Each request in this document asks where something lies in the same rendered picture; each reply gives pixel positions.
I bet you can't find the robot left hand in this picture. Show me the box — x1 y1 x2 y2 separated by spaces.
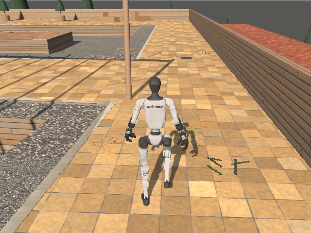
125 133 136 142

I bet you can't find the robot right hand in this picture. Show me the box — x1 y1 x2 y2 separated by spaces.
177 138 189 150

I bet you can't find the left robot forearm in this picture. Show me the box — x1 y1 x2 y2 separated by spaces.
126 117 135 134

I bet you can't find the right robot forearm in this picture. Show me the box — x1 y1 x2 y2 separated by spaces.
175 118 187 140

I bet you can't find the robot right thigh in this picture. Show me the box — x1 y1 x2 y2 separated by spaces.
162 134 172 158

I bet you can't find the robot right shin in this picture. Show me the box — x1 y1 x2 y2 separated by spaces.
164 150 171 182

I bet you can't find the robot left upper arm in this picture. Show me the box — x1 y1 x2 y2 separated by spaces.
130 98 145 124

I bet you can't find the robot right upper arm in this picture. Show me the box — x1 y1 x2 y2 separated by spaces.
165 98 180 125

